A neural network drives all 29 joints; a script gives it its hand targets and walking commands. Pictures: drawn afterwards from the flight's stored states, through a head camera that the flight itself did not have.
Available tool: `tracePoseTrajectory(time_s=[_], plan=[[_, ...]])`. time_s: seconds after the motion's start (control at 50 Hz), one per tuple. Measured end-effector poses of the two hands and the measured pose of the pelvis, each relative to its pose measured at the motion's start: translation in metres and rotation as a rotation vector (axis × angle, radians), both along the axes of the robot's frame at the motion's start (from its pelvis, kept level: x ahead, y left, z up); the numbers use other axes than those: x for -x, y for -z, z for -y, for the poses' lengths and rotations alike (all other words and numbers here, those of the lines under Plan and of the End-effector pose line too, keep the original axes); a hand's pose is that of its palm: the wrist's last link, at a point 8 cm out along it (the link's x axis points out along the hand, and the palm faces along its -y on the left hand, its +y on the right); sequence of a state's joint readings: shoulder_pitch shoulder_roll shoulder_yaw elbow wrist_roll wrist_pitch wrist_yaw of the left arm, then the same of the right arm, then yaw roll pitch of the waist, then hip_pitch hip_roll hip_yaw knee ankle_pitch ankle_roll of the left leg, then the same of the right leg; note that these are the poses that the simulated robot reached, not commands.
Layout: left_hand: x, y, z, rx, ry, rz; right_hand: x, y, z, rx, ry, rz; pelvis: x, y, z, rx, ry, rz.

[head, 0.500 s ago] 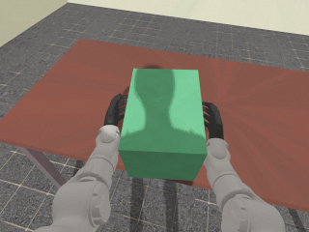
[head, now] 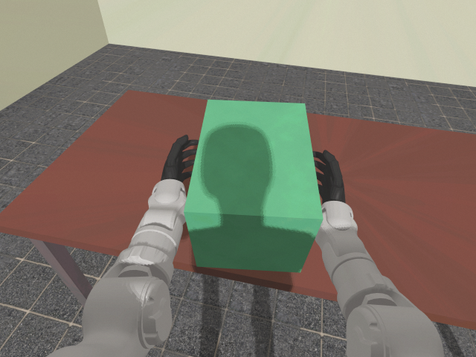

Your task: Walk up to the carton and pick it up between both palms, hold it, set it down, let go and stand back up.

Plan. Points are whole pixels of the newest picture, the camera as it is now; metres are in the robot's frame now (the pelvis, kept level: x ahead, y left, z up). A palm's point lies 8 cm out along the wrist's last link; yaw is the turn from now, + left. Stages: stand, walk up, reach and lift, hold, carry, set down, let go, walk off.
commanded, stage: reach and lift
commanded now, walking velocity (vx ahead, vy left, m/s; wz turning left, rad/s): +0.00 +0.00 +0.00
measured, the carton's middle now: (252, 182) +0.42 -0.01 +0.10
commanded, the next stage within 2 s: hold in 1.76 s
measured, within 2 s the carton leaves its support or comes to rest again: neither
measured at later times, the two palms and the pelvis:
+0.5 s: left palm (161, 174) +0.38 +0.14 +0.16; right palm (338, 188) +0.35 -0.14 +0.15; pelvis -0.02 +0.00 +0.00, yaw +1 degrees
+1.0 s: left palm (165, 175) +0.36 +0.13 +0.17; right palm (348, 189) +0.34 -0.15 +0.16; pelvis -0.03 -0.01 +0.00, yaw +1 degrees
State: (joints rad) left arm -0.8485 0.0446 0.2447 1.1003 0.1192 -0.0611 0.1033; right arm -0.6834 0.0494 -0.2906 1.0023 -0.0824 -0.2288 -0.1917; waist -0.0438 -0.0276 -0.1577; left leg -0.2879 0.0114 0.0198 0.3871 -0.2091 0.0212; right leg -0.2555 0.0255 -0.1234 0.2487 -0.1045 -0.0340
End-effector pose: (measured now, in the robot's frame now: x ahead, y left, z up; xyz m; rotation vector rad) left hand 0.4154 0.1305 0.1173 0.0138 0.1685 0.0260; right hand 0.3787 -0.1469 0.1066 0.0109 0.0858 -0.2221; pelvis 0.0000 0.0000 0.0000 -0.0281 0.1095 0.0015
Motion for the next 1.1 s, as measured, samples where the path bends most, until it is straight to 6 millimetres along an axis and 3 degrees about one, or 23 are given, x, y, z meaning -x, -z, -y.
tracePoseTrajectory(time_s=[0.38, 0.68, 1.1], plan=[[0.031, -0.043, -0.005, -0.029, -0.031, -0.049, 0.021, -0.042, -0.003, -0.024, -0.037, -0.048, 0.02, 0.0, 0.004, -0.008, -0.011, 0.15], [0.045, -0.049, -0.013, -0.041, -0.058, -0.079, 0.027, -0.049, -0.011, -0.026, -0.064, -0.077, 0.027, 0.001, 0.005, -0.007, -0.025, 0.183], [0.052, -0.058, 0.002, -0.037, -0.049, -0.078, 0.036, -0.057, 0.004, -0.026, -0.056, -0.074, 0.026, 0.002, 0.006, -0.004, -0.012, 0.206]])
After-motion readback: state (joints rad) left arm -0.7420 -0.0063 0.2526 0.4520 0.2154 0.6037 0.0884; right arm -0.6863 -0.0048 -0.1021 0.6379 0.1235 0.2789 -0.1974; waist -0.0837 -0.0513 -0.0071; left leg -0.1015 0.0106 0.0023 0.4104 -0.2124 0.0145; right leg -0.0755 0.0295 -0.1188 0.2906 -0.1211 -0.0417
